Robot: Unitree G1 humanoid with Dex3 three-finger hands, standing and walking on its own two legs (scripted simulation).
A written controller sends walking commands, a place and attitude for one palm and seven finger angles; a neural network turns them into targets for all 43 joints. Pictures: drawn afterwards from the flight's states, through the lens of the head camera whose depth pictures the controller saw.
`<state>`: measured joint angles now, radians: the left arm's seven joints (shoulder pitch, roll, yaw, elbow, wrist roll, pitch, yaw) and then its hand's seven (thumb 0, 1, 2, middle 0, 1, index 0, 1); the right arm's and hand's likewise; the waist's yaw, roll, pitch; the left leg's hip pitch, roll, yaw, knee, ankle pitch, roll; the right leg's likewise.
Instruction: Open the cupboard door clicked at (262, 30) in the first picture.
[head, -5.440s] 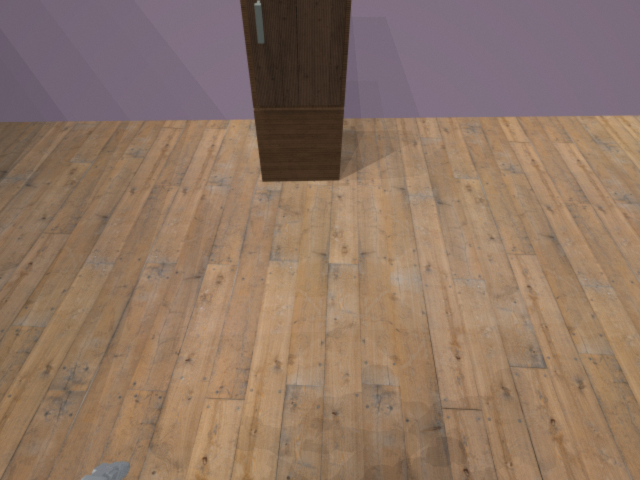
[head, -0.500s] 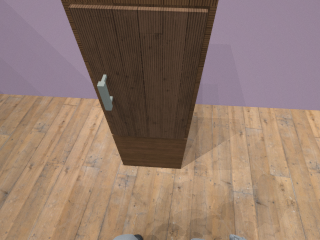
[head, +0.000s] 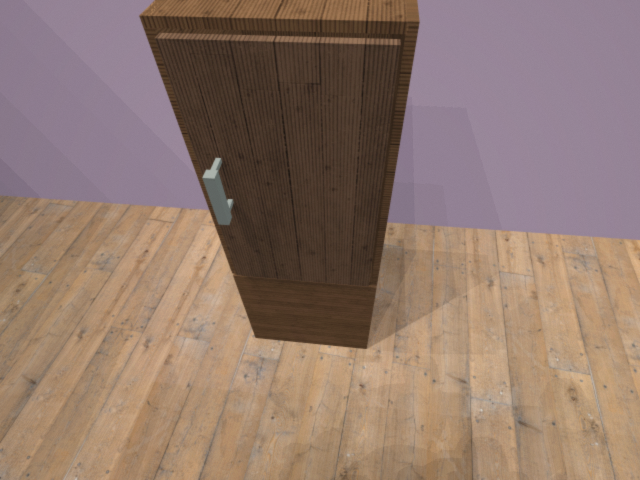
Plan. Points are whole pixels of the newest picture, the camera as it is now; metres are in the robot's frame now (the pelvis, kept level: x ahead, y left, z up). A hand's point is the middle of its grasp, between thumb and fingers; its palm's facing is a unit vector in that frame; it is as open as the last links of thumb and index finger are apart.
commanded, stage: come to a stop and stand still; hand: left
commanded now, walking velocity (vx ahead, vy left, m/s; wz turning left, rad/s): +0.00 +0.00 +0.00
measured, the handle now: (221, 191) +0.59 +0.24 -0.03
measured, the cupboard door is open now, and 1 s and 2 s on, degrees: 0 0 0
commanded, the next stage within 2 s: look again from close up in 0.64 s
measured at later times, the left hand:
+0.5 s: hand out of the picture -0.01 +0.21 -0.18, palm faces +0.03 -0.99 -0.15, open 7.4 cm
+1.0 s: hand out of the picture +0.01 +0.22 -0.19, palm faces +0.02 -0.98 -0.20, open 7.3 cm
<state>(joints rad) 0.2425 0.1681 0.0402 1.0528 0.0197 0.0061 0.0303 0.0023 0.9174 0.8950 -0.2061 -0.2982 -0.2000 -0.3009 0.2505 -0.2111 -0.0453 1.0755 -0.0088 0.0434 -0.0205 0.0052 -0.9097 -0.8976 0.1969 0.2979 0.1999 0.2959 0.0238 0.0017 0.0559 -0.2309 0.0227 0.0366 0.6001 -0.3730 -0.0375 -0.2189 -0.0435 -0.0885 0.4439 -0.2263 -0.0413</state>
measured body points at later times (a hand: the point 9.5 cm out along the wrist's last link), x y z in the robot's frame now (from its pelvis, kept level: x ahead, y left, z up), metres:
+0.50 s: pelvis +0.00 +0.05 +0.00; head +0.01 +0.06 +0.45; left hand -0.01 +0.26 -0.17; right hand +0.00 -0.18 -0.16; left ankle -0.03 +0.15 -0.75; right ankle +0.01 -0.09 -0.75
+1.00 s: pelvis +0.00 +0.05 -0.01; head -0.01 +0.04 +0.44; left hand +0.01 +0.27 -0.17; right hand +0.00 -0.17 -0.17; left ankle -0.03 +0.15 -0.75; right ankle +0.01 -0.09 -0.75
